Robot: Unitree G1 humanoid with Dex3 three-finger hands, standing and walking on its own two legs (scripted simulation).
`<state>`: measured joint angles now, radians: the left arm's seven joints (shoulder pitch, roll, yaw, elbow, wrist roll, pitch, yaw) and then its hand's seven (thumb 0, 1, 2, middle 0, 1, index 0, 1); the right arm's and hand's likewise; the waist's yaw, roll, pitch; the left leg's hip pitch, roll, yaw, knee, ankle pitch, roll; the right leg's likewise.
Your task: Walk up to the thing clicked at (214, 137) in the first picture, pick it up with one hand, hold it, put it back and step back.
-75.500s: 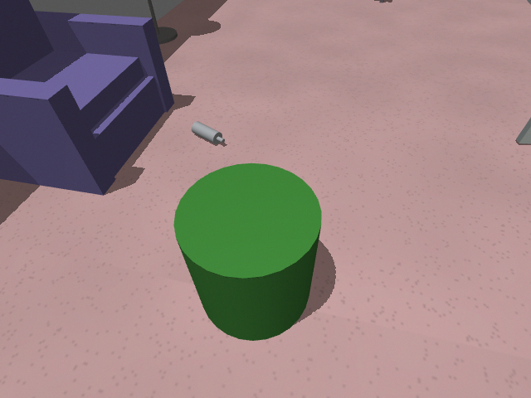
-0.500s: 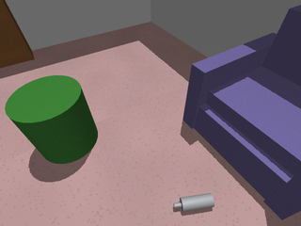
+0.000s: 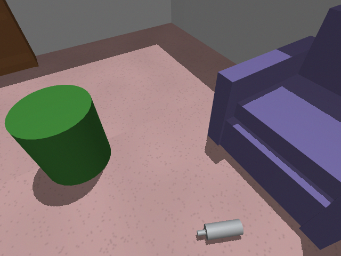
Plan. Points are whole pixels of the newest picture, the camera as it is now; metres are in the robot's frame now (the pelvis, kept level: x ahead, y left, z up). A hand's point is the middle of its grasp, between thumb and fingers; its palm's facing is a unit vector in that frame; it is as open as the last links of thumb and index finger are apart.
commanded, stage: stand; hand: right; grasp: from above
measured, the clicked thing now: (219, 229) +0.41 -0.22 -0.74
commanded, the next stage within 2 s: step back in 0.56 s
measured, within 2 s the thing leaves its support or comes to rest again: neither
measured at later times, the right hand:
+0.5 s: hand out of the picture +0.08 -0.24 -0.16, palm faces +0.00 +0.94 -0.34, open 7.4 cm
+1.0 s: hand out of the picture +0.09 -0.29 -0.18, palm faces -0.01 +0.93 -0.36, open 7.4 cm
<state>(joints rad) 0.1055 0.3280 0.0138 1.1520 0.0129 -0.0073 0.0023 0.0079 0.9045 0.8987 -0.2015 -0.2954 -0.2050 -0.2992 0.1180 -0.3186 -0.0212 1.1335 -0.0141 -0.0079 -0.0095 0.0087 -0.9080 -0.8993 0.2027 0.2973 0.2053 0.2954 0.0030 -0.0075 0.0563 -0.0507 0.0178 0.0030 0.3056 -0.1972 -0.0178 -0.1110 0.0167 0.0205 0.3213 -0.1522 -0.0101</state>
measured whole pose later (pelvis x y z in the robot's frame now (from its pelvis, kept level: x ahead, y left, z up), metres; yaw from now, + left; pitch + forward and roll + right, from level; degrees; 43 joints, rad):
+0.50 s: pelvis +0.01 +0.01 +0.00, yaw +0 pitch -3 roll +0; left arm 0.11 0.34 0.01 1.15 0.01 -0.01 0.00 0.01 0.90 0.90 -0.20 -0.30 -0.21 -0.30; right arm 0.12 -0.32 -0.01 1.12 -0.01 -0.01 0.00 0.01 -0.91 -0.90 0.20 0.30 0.21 0.30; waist 0.00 -0.01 0.05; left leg -0.05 0.01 0.00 0.31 -0.21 -0.01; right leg -0.11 0.01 0.02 0.31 -0.16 0.00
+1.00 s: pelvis -0.07 -0.03 -0.03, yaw -1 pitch -3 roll +2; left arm 0.14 0.38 0.06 0.96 0.02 0.03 -0.02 0.01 0.91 0.90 -0.20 -0.30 -0.20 -0.30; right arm 0.01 -0.41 -0.06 0.91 0.00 0.06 -0.02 0.01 -0.91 -0.90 0.20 0.30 0.21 0.30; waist 0.03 0.04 0.20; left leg -0.41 -0.08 -0.14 0.98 -0.55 0.03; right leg -0.34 0.04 0.03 0.67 -0.29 -0.06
